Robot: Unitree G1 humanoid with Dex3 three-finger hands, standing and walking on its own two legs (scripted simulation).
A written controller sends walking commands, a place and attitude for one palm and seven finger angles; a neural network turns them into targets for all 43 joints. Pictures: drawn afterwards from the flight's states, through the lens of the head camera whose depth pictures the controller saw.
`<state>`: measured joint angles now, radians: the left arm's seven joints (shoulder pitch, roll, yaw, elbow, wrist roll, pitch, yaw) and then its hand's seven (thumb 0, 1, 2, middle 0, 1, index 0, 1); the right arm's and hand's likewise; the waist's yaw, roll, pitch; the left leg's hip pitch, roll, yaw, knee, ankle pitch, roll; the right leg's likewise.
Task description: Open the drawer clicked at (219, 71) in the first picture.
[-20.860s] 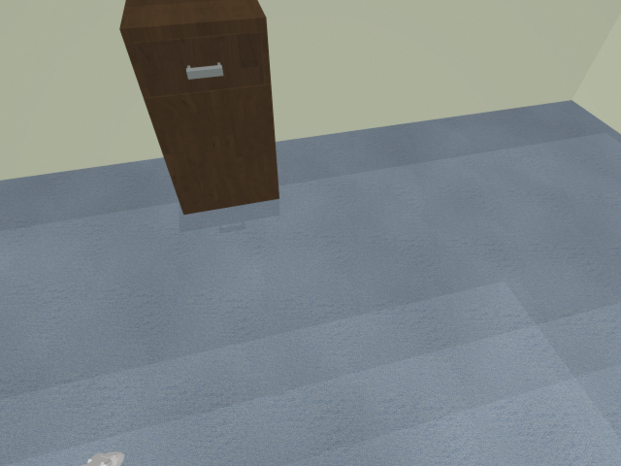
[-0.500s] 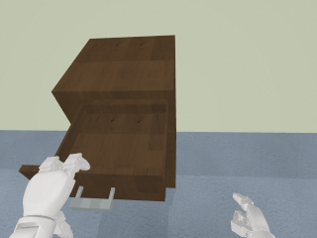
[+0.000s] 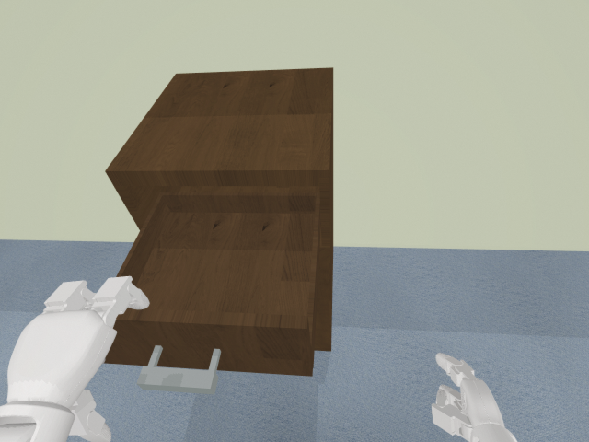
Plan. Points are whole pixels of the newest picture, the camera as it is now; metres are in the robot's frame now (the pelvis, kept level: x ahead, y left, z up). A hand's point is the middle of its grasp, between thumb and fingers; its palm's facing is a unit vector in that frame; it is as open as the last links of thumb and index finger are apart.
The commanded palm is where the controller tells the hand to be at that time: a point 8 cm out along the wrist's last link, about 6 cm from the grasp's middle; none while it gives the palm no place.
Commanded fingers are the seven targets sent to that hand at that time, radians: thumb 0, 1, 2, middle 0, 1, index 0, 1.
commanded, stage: draw the hand back to the body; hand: left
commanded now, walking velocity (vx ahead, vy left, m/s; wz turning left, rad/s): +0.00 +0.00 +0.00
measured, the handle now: (182, 366) +0.24 +0.23 -0.08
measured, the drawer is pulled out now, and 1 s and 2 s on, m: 0.30 0.30 0.30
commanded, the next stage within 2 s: step back with the hand held close in 1.02 s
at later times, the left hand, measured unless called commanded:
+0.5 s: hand (113, 305) +0.21 +0.22 +0.16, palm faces +0.34 -0.84 -0.42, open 11.4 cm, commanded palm +0.16 +0.26 +0.19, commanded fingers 0.00 0.38 0.68 -0.24 -0.64 -0.24 -0.64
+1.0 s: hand (101, 302) +0.21 +0.23 +0.17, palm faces +0.40 -0.82 -0.40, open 7.6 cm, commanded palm +0.16 +0.27 +0.20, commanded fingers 0.00 0.90 0.90 -0.20 -0.30 -0.20 -0.30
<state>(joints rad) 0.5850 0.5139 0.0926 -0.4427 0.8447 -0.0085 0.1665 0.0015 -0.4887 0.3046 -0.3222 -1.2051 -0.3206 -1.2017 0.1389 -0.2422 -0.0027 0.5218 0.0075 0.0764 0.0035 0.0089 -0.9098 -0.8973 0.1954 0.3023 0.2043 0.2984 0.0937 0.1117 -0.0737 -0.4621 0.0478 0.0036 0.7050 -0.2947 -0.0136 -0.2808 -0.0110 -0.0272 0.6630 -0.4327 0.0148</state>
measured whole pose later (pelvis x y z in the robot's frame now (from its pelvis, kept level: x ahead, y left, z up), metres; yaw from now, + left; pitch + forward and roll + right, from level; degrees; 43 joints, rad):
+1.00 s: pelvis +0.03 -0.01 +0.02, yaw +0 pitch -2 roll +0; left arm 0.55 0.31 0.28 -0.48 -0.07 -0.05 0.11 0.01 0.82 0.87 -0.22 -0.35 -0.22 -0.35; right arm 0.15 -0.21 0.01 0.60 0.01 -0.08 -0.08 0.01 -0.91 -0.90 0.20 0.30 0.21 0.30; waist 0.07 0.07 0.01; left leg -0.19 0.04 0.02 0.46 -0.22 -0.03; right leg -0.01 -0.01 -0.03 0.39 -0.34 0.00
